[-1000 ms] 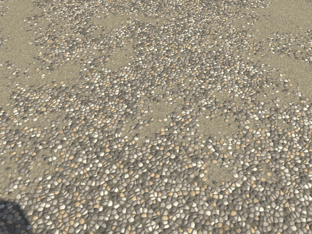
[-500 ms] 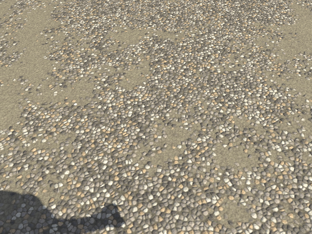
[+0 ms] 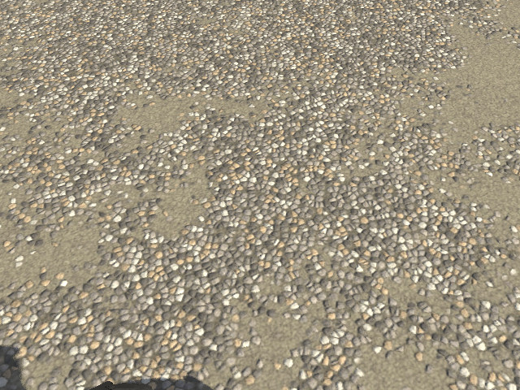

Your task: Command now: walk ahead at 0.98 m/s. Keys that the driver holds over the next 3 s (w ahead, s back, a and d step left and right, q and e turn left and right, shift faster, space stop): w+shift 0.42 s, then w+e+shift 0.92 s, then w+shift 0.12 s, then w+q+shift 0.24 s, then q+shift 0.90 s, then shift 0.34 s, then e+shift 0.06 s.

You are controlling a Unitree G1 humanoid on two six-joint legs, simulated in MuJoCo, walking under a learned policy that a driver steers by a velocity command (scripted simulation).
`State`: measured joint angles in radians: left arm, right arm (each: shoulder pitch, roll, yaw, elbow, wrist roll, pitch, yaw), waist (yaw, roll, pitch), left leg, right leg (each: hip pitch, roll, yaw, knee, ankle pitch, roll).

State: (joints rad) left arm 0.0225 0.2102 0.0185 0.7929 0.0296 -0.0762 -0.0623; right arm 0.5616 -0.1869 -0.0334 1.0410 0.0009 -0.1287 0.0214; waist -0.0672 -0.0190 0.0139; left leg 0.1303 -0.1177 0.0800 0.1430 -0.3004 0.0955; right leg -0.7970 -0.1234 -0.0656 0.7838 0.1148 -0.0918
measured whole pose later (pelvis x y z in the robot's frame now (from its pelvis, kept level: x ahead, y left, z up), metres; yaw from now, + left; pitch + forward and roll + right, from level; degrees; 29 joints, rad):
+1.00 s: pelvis +0.96 -0.03 -0.02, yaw -22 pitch +0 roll +2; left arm -0.02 0.27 0.02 0.71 0.02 -0.03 -0.08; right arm 0.51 -0.22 -0.03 0.99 -0.02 -0.11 -0.02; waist -0.05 -0.02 0.05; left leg 0.26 -0.01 0.36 0.23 -0.44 -0.04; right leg -0.72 -0.03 -0.18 0.76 0.05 -0.18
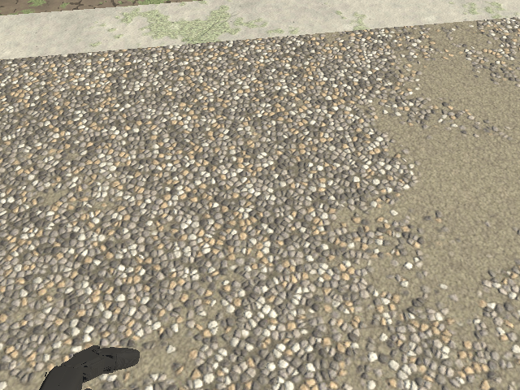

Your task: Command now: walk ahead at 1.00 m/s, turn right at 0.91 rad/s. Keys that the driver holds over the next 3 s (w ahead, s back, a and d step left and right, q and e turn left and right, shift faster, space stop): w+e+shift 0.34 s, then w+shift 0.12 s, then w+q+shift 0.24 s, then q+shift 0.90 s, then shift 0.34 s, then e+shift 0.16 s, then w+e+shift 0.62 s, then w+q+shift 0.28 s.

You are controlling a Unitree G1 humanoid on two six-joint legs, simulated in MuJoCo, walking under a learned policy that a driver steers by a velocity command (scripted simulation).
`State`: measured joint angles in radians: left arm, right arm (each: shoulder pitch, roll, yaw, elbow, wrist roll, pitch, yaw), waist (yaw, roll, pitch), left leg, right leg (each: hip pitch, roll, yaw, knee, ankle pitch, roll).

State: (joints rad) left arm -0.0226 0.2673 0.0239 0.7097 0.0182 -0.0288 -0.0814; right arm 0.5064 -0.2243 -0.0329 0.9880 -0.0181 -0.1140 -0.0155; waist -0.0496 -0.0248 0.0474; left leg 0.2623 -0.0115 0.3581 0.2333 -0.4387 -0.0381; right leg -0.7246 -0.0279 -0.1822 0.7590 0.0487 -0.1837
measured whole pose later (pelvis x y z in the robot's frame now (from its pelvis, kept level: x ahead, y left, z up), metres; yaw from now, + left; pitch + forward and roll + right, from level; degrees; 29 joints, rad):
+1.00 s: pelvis +0.84 -0.17 +0.02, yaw -8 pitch +2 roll +0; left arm 0.03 0.23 0.00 0.63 0.01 -0.07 0.01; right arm 0.38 -0.29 -0.07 0.74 0.04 -0.01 -0.03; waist -0.08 0.02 0.04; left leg -0.47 -0.02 -0.07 1.30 -0.52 -0.07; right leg -0.42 -0.03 -0.03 0.54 -0.16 0.01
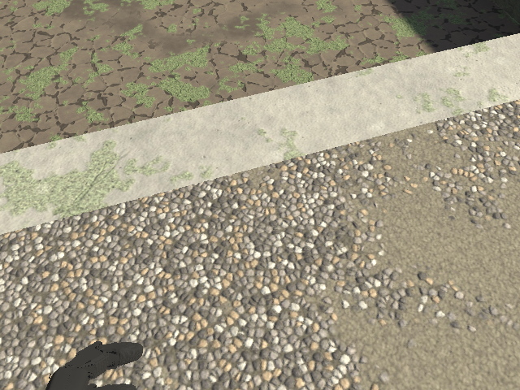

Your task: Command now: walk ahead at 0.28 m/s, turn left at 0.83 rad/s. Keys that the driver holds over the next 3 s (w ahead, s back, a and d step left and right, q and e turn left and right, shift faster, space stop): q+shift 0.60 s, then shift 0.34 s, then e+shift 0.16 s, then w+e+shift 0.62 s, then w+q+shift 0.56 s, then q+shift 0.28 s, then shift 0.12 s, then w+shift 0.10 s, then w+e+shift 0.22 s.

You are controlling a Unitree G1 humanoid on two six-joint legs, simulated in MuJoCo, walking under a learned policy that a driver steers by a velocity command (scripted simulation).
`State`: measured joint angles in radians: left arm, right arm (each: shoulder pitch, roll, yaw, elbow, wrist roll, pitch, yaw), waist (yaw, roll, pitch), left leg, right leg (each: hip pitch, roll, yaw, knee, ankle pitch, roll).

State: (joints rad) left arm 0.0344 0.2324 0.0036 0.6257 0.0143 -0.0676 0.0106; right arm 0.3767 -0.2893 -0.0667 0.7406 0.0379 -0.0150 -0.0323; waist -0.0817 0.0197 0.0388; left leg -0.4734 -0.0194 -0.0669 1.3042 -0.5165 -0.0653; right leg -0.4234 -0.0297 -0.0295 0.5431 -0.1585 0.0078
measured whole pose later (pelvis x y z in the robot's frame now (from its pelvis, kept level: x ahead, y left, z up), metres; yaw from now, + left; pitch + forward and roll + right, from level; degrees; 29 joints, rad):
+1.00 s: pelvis +0.19 +0.00 +0.01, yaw +43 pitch +1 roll +1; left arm 0.18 0.24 0.04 0.73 0.00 0.02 0.02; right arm 0.18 -0.28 -0.05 0.61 0.01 0.04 -0.02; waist 0.04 0.02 0.03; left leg -0.29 0.00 -0.07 0.65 -0.38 -0.07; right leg -0.31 -0.01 0.03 0.49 -0.19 -0.01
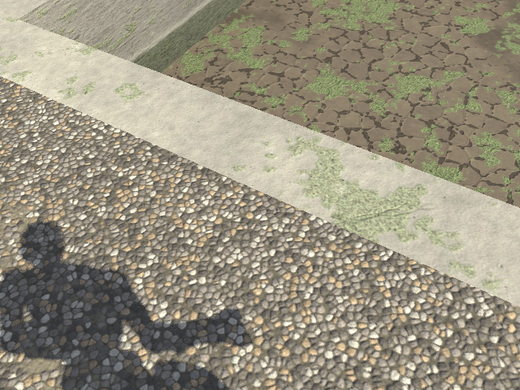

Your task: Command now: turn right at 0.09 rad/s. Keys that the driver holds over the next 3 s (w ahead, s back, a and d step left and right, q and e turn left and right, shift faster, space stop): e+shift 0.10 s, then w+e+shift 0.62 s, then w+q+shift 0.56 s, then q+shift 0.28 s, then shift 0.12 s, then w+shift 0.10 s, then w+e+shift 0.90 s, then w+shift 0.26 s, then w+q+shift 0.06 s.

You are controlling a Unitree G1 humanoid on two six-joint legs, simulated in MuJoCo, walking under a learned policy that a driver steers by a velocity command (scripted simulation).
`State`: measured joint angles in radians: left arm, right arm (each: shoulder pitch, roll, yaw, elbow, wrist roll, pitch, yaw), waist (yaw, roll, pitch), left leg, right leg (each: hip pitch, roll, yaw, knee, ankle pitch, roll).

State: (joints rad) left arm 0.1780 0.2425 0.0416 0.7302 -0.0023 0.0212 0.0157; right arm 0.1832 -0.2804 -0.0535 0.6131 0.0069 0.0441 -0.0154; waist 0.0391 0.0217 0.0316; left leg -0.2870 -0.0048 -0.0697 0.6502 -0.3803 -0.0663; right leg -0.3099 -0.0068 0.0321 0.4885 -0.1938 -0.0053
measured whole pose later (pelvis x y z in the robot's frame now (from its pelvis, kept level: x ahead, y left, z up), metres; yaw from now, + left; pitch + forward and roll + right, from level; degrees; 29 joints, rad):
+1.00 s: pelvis +0.43 -0.33 -0.04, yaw -34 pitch +2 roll +2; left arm 0.45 0.33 0.05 0.89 0.04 -0.06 0.01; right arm 0.10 -0.28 -0.01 0.70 -0.02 -0.05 0.03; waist 0.02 -0.03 0.04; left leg -0.56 -0.10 0.12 0.61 -0.07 0.14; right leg 0.13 0.11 0.05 0.74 -0.36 -0.09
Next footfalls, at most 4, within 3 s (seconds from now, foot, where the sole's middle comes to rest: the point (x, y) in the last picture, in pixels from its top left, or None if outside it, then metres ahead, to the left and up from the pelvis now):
0.04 left None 0.02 0.14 -0.77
0.48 right None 0.15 -0.21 -0.77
0.96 left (441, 346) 0.61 -0.39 -0.77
1.38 right None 0.85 -0.73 -0.77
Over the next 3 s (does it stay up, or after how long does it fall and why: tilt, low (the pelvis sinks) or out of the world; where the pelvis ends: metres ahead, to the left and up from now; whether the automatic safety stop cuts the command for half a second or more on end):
stays up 0.78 -0.59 -0.02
